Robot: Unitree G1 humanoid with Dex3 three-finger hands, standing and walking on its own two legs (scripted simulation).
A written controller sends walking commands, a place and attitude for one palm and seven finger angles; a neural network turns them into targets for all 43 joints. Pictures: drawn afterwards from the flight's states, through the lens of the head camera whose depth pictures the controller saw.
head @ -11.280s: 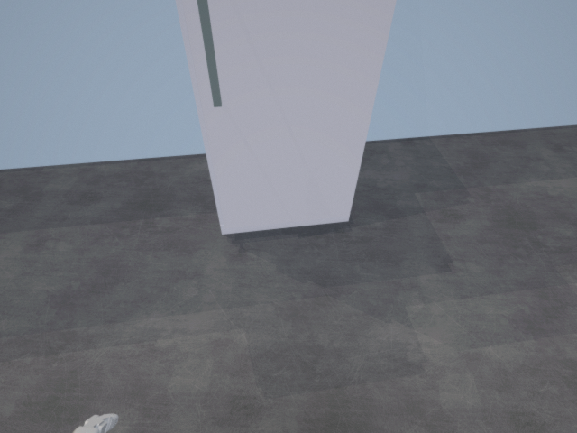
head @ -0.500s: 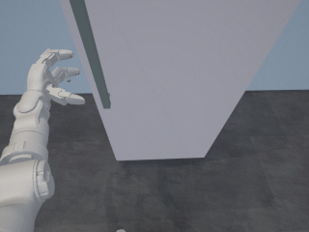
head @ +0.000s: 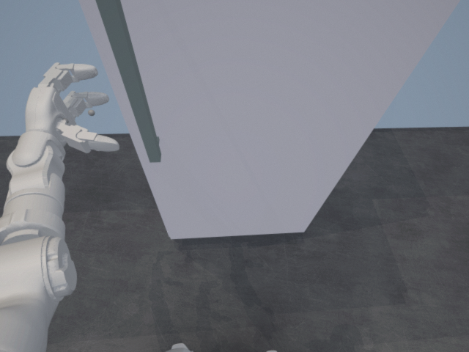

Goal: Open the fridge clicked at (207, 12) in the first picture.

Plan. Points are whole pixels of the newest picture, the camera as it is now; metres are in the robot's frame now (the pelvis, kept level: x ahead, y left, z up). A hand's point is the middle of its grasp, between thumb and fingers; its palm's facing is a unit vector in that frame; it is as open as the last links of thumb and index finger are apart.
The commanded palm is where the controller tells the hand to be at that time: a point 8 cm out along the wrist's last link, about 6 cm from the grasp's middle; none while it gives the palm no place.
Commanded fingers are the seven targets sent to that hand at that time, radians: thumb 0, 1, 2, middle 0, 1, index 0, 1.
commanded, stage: move the hooked fingers beside the handle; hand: left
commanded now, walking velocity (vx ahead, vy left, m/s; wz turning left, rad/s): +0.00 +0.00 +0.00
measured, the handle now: (131, 63) +0.53 +0.15 +0.18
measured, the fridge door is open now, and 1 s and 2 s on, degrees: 0 0 0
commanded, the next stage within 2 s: feel for the door with the fingertips in 0.50 s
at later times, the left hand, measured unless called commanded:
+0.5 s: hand (94, 117) +0.47 +0.21 +0.13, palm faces +0.02 -1.00 +0.00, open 14.0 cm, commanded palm +0.44 +0.26 +0.12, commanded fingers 0.00 -0.50 0.30 -0.30 -1.20 -0.30 -1.20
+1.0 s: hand (117, 119) +0.46 +0.17 +0.13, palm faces +0.01 -1.00 +0.01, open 14.0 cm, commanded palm +0.44 +0.23 +0.13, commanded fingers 0.00 -0.50 0.30 -0.30 -1.20 -0.30 -1.20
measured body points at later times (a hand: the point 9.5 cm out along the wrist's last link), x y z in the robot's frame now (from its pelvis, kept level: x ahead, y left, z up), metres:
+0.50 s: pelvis +0.00 +0.00 +0.00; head +0.06 +0.00 +0.44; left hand +0.46 +0.26 +0.13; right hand +0.04 -0.27 -0.12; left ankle +0.01 +0.11 -0.71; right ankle -0.03 -0.12 -0.71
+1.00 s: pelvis -0.01 -0.01 +0.00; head +0.05 +0.00 +0.44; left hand +0.45 +0.23 +0.13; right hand +0.03 -0.27 -0.12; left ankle +0.01 +0.11 -0.71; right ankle -0.03 -0.12 -0.71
